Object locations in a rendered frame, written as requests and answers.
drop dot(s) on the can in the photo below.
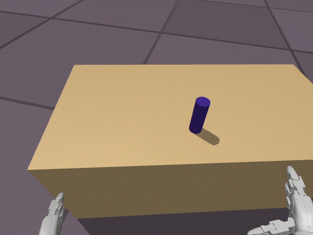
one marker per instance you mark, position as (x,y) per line
(199,114)

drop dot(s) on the left robot hand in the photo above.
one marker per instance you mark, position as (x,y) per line
(52,224)

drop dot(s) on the right robot hand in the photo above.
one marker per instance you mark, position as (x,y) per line
(300,206)

